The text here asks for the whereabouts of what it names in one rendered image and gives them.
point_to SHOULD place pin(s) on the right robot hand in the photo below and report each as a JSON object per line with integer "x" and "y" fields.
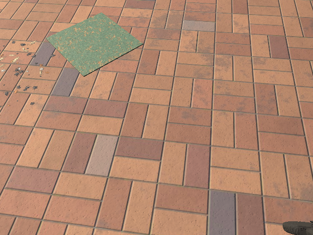
{"x": 298, "y": 227}

